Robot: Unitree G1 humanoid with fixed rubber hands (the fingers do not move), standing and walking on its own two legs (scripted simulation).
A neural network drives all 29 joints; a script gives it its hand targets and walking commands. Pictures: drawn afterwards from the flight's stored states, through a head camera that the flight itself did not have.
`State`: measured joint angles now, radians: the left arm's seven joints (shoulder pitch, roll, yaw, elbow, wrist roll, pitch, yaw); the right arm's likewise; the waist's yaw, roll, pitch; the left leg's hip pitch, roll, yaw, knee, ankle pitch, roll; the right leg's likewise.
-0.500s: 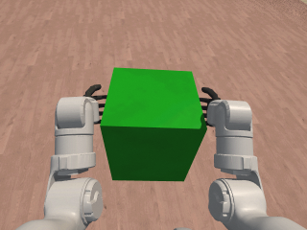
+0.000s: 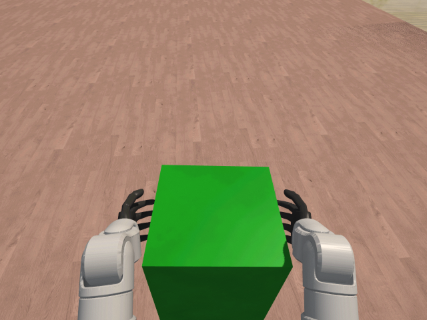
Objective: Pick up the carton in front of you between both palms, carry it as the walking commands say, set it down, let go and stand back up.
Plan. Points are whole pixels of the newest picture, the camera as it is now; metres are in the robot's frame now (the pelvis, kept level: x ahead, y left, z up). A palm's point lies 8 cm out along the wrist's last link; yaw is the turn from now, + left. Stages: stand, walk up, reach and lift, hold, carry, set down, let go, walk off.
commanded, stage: carry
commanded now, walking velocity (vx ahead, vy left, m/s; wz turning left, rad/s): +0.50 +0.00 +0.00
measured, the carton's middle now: (213, 245) +0.27 +0.00 -0.01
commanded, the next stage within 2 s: none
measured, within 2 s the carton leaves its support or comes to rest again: neither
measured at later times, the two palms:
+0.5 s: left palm (139, 126) +0.59 +0.20 +0.06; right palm (251, 129) +0.56 -0.10 +0.06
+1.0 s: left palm (169, 68) +0.91 +0.15 +0.07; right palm (253, 70) +0.91 -0.15 +0.07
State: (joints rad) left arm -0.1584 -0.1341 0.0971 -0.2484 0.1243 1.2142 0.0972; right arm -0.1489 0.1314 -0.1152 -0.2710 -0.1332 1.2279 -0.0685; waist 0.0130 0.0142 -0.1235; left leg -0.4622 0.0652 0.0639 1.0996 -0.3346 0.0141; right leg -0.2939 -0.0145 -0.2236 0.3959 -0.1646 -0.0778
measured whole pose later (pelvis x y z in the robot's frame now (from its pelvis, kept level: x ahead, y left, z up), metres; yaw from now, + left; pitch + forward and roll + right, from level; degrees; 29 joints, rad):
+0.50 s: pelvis +0.32 +0.07 +0.00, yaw -4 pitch +4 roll -1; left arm -0.15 -0.13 0.12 -0.26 0.14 1.22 0.09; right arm -0.15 0.13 -0.10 -0.24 -0.13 1.21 -0.07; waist -0.02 -0.03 -0.09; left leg -0.37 0.05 0.24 0.44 -0.14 0.07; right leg -0.44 -0.08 -0.06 1.15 -0.35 0.00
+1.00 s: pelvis +0.65 +0.00 -0.01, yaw +1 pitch +3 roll +1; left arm -0.17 -0.14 0.10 -0.28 0.12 1.22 0.09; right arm -0.16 0.13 -0.12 -0.32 -0.13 1.25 -0.08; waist 0.01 0.03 -0.08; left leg -0.39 0.08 0.05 1.17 -0.37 0.01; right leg -0.37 -0.05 -0.25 0.47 -0.16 -0.07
